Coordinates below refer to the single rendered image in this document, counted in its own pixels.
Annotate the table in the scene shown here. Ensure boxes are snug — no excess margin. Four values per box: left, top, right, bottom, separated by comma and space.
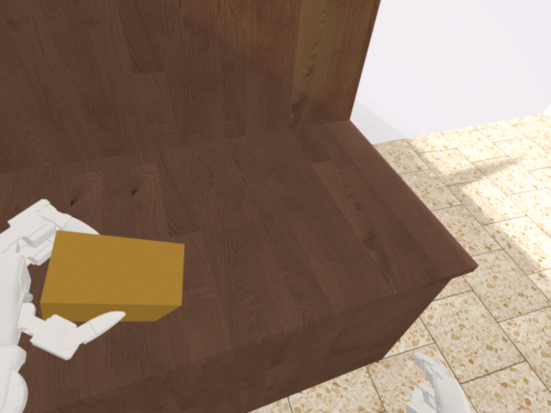
0, 0, 479, 413

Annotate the sponge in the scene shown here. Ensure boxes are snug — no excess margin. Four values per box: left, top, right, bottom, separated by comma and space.
40, 230, 184, 322

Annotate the left robot forearm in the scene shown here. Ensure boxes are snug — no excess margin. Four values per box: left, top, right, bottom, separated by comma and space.
0, 345, 28, 413

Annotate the robot left hand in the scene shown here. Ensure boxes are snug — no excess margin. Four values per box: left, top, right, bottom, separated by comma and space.
0, 199, 126, 361

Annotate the robot right hand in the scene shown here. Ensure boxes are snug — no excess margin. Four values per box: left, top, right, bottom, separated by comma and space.
406, 352, 471, 413

